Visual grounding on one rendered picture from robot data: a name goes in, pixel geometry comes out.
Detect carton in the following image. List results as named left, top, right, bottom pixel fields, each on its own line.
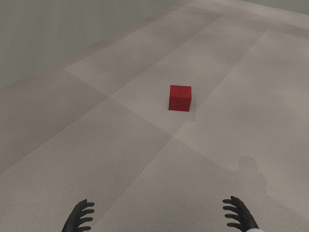
left=168, top=85, right=192, bottom=112

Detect right robot hand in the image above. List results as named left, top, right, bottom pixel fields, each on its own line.
left=222, top=196, right=260, bottom=232

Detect left robot hand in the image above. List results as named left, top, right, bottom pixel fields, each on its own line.
left=62, top=199, right=95, bottom=232

